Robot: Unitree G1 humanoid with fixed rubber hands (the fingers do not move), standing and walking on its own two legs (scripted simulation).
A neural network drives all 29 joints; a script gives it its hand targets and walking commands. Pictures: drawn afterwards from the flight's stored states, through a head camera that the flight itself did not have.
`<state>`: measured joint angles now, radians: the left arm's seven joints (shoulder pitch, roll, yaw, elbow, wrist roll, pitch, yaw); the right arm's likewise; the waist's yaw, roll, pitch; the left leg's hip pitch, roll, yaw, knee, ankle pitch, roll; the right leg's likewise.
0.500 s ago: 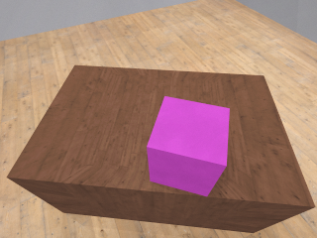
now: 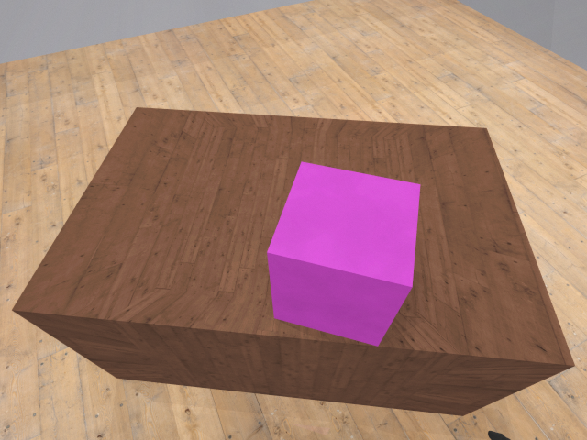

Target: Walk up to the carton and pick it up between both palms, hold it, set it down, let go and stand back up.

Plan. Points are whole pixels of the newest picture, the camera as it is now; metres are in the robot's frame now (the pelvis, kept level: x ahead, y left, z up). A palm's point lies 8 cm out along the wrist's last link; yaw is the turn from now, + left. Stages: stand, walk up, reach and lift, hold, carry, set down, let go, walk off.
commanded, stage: walk up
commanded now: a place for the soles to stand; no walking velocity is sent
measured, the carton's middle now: (340, 257) +0.43 -0.07 -0.10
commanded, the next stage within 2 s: reach and lift in 0.92 s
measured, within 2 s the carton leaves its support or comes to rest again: neither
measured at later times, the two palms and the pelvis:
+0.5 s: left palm out of the picture +0.01 +0.28 -0.13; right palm out of the picture +0.03 -0.30 -0.12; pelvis -0.03 -0.01 +0.00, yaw -2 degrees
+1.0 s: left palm out of the picture +0.06 +0.27 -0.13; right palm out of the picture +0.03 -0.30 -0.12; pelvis -0.04 -0.01 -0.01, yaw -3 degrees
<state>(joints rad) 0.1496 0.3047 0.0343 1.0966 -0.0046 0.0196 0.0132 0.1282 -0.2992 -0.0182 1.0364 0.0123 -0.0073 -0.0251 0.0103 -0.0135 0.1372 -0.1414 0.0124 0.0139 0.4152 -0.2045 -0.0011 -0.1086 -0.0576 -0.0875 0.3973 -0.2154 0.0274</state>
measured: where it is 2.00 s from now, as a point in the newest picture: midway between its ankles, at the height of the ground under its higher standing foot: outside the picture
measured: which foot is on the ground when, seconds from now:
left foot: down 0.00-1.00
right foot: down 0.00-1.00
